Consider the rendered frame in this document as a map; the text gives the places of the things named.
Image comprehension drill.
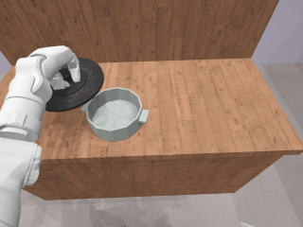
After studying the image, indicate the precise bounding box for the robot left upper arm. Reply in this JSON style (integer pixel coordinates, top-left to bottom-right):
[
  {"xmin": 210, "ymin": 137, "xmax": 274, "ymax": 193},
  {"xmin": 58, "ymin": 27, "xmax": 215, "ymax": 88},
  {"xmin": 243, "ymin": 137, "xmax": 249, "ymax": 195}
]
[{"xmin": 0, "ymin": 137, "xmax": 43, "ymax": 227}]

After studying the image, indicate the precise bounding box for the table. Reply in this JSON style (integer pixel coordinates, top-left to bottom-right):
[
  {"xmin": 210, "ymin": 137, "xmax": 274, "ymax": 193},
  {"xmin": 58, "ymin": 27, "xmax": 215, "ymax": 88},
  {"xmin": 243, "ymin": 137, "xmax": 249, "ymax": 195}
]
[{"xmin": 0, "ymin": 0, "xmax": 303, "ymax": 201}]

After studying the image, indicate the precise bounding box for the robot left hand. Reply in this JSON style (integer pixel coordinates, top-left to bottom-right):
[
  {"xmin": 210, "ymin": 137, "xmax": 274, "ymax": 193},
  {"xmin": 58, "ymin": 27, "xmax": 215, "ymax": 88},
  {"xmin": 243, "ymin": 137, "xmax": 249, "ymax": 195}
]
[{"xmin": 30, "ymin": 45, "xmax": 80, "ymax": 90}]

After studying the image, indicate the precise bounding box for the pot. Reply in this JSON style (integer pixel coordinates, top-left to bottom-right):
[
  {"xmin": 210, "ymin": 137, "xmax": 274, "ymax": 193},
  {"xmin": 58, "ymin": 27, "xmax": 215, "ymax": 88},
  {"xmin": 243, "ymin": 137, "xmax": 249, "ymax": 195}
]
[{"xmin": 80, "ymin": 87, "xmax": 150, "ymax": 142}]

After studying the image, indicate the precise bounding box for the lid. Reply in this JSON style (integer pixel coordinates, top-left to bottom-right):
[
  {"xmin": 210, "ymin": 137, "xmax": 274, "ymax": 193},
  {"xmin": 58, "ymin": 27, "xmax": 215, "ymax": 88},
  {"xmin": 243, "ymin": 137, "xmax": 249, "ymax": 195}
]
[{"xmin": 45, "ymin": 58, "xmax": 104, "ymax": 113}]

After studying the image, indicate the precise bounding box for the knob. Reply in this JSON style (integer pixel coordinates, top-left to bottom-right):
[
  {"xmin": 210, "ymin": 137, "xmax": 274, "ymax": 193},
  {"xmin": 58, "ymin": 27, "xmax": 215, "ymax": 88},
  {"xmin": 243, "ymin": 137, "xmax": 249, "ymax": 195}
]
[{"xmin": 59, "ymin": 68, "xmax": 72, "ymax": 82}]

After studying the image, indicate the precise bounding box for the left robot forearm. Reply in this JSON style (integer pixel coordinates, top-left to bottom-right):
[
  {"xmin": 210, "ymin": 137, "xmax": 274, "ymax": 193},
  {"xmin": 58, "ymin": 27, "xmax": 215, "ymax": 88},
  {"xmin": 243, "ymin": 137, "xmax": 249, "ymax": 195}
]
[{"xmin": 0, "ymin": 52, "xmax": 58, "ymax": 142}]

